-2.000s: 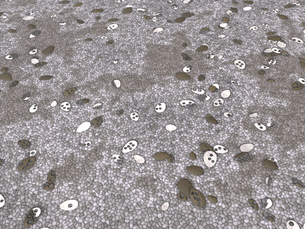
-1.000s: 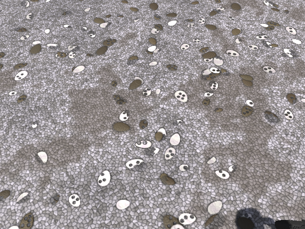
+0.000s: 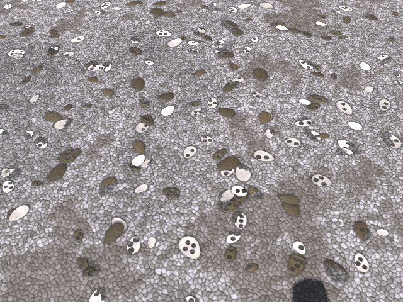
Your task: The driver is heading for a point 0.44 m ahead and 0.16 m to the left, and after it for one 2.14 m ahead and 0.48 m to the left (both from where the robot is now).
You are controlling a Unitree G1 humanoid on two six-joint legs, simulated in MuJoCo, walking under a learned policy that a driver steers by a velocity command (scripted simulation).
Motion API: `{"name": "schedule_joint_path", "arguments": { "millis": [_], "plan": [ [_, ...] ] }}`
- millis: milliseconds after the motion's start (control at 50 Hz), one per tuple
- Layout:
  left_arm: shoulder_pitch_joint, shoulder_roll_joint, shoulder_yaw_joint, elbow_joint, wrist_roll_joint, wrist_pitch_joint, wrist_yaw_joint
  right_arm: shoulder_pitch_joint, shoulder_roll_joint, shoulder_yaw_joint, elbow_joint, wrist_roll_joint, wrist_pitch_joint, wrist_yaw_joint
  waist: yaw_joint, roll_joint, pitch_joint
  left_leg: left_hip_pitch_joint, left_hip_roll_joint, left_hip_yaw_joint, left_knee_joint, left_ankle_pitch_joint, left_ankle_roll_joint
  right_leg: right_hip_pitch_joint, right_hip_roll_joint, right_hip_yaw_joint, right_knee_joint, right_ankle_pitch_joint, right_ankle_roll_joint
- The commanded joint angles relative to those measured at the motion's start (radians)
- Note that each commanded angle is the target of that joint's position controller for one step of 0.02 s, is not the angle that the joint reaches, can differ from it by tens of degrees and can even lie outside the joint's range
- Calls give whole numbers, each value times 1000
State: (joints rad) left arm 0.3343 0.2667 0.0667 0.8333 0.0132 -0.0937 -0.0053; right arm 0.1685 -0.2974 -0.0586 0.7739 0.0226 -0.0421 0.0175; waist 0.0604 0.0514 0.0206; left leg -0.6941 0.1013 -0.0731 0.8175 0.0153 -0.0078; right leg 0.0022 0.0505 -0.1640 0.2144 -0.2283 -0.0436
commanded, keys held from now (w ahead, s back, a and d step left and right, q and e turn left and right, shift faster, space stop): w+q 0.70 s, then w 0.30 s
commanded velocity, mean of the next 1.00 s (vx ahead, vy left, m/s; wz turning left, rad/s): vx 0.50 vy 0.00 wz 0.48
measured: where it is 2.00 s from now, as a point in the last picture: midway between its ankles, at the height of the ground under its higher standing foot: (139, 156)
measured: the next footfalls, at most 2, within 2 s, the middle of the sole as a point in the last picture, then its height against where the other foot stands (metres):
left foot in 0.20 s outside the picture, level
right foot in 0.68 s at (224, 273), level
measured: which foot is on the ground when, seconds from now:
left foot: up 0.00-0.18, down 0.20-0.68, up 0.70-1.00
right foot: down 0.00-0.18, up 0.20-0.66, down 0.68-1.00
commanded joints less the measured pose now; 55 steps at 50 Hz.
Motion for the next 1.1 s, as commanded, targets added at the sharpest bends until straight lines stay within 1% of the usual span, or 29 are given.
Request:
{"name": "schedule_joint_path", "arguments": {
  "millis": [20,80,120,160,180,200,220,240,260,280,300,320,380,480,580,640,660,680,700,720,740,780,820,860,880,920,980,1040,1100],
  "plan": [
    [-40,158,35,-50,-8,-11,12,-99,-20,6,-93,-2,-11,19,6,-78,72,15,3,39,-117,84,18,-47,-292,52,-107,323,-121],
    [3,173,41,-20,-22,13,16,-170,-23,7,-142,-1,-11,39,23,-78,89,-30,-10,77,-184,10,48,77,-325,22,-53,404,-107],
    [-5,193,46,-17,-26,31,21,-168,-39,-1,-166,-1,-9,51,0,-99,65,20,-48,125,-205,-83,79,126,-333,-7,33,637,-87],
    [-21,223,54,-24,-28,48,32,-74,-80,-25,-162,-1,-1,52,-66,-141,-20,177,-122,186,-189,-188,121,142,-327,-32,218,971,-64],
    [-36,229,54,-29,-30,56,38,55,-122,-50,-134,1,2,45,-142,-135,-91,355,-163,195,-227,-178,153,89,-304,-51,397,1013,-42],
    [-43,219,46,-41,-27,52,44,223,-186,-84,-95,2,9,28,-227,-84,-175,649,-142,104,-280,-135,198,-102,-265,-56,656,829,-3],
    [58,73,-1,-92,10,28,25,251,-303,-108,-90,8,9,13,-137,182,-266,1047,132,-413,-307,-229,378,-583,-89,-23,1045,-58,68],
    [-3,104,-6,-105,-12,-16,9,267,-252,-87,-120,2,-3,14,-169,120,-420,1145,241,-784,-487,-358,463,-736,5,222,1204,-366,67],
    [-119,168,13,-137,-54,-41,-4,239,-189,-68,-115,-9,-13,15,-198,57,-292,1066,211,-640,-522,-330,394,-827,-59,274,1203,-284,40],
    [-149,156,6,-152,-55,-54,-3,183,-163,-60,-118,-6,-20,14,-158,-9,-186,918,170,-510,-525,-265,353,-814,-103,266,1115,-197,23],
    [-158,148,9,-140,-28,-54,5,114,-129,-49,-129,-6,-20,13,-113,-76,-101,762,125,-401,-541,-156,318,-758,-137,252,1019,-146,26],
    [-133,158,17,-139,-14,-45,8,73,-114,-42,-146,-18,-23,8,-72,-28,-82,654,106,-353,-557,-44,321,-680,-159,261,965,-111,38],
    [-105,132,16,-133,1,-12,8,48,-120,-44,-156,-16,-27,-3,-34,-26,-59,499,54,-253,-595,80,316,-595,-161,234,846,-62,85],
    [-297,75,-10,-187,0,-7,4,121,-160,-57,-129,-4,-17,-29,-104,10,-17,404,-27,-161,-586,-16,243,-526,-94,210,457,258,121],
    [-378,122,4,-217,-21,-25,-15,189,-152,-57,-99,6,-3,-35,-128,41,-20,503,18,-285,-496,-148,211,-472,-58,253,293,279,97],
    [-284,155,25,-196,-24,-39,-17,164,-141,-57,-107,1,5,-38,-64,81,-37,537,24,-348,-390,-118,180,-349,-54,241,243,172,47],
    [-190,180,40,-176,-15,-44,-10,161,-106,-45,-114,-3,4,-36,-17,68,-97,508,-24,-317,-279,-84,149,-195,-79,247,222,165,14],
    [-48,232,54,-163,1,-46,-2,173,-43,-21,-130,-18,2,-32,37,-44,-234,394,-90,-230,-3,-217,111,54,-247,407,232,93,-47],
    [33,311,73,-127,10,-31,-5,313,5,-4,-162,14,-7,-32,-26,-382,-339,39,-217,-101,314,-618,46,342,-462,882,131,-151,-215],
    [18,218,55,-133,-14,-28,-13,308,-99,-20,-129,24,-8,-37,-3,-288,-273,-83,-136,-124,447,-586,31,305,-466,974,78,-386,-210],
    [-19,154,37,-139,-17,-23,-11,204,-148,-34,-133,14,-4,-37,23,-195,-151,-106,-107,-110,475,-489,26,192,-415,813,66,-348,-167],
    [-87,110,17,-130,-3,-12,-13,100,-120,-33,-153,-14,-5,-36,1,-106,-29,-52,-60,-78,403,-378,25,-10,-320,586,35,-92,-133],
    [-98,95,10,-114,1,-18,-11,116,-84,-28,-156,-1,-5,-25,-37,-162,-17,19,-30,-65,332,-340,25,-90,-284,486,-3,35,-141],
    [-81,91,10,-94,-10,-24,-13,106,-56,-23,-150,-8,-1,-23,-40,-127,-20,29,-29,-39,277,-319,25,-97,-260,412,-32,114,-147],
    [-79,133,19,-82,-15,-26,-12,87,-38,-14,-170,-8,-1,-21,-53,-163,-8,8,-18,-33,209,-299,17,-109,-291,407,-47,153,-174],
    [-74,151,24,-69,-22,-21,-9,24,-33,-3,-185,-16,-10,-13,-34,-130,6,4,2,-8,77,-213,4,-100,-288,353,-66,220,-183],
    [-41,177,27,-44,-30,-9,-5,-74,-15,8,-200,-12,-24,0,1,-118,15,66,-10,37,-103,-70,3,-108,-259,270,-72,259,-157],
    [22,190,27,-9,-38,3,-6,-155,-21,9,-221,-4,-30,10,28,-122,26,112,-36,63,-206,-20,11,-73,-271,246,-59,270,-142],
    [50,202,28,19,-46,20,-4,-195,-42,1,-244,-1,-35,20,15,-136,42,144,-53,64,-276,-84,45,-9,-309,263,-14,335,-123]
  ]
}}
Over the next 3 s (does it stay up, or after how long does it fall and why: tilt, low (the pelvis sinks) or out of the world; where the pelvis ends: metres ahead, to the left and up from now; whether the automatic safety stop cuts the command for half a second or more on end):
stays up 1.58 0.28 0.00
